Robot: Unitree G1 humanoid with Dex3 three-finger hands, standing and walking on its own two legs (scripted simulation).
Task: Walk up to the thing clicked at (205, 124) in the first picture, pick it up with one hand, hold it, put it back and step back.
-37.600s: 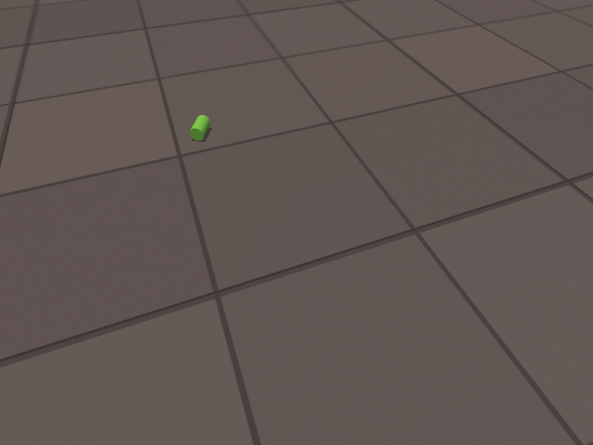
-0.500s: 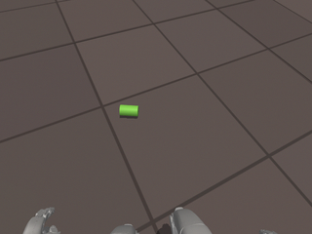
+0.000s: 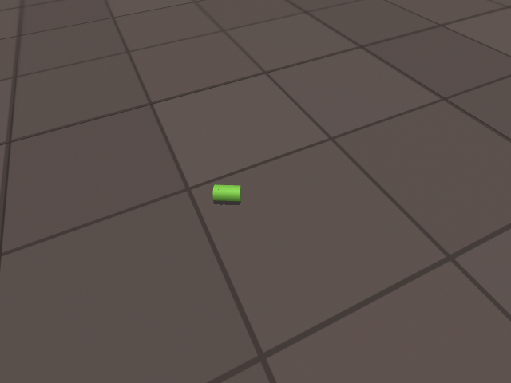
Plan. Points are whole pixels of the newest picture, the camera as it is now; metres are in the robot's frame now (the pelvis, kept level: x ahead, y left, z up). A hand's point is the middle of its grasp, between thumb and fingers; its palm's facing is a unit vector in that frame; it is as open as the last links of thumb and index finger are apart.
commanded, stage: step back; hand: left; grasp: from above
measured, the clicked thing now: (227, 193) +1.09 +0.21 -0.72
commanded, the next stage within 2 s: stand in 0.84 s
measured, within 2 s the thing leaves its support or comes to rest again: neither
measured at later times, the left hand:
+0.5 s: hand out of the picture +0.09 +0.28 -0.14, palm faces +0.04 -0.93 -0.37, open 7.4 cm
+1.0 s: hand out of the picture +0.13 +0.28 -0.13, palm faces +0.00 -0.94 -0.35, open 7.4 cm
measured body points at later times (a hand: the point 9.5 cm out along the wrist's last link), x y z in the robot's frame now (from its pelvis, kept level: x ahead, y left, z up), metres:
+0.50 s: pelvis +0.02 +0.01 +0.00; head +0.04 +0.01 +0.45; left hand +0.08 +0.33 -0.12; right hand +0.11 -0.30 -0.12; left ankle +0.07 +0.14 -0.73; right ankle +0.01 -0.11 -0.72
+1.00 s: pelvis +0.04 +0.02 +0.02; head +0.05 +0.03 +0.47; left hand +0.13 +0.33 -0.11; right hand +0.16 -0.27 -0.10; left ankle +0.07 +0.14 -0.72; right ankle +0.01 -0.11 -0.72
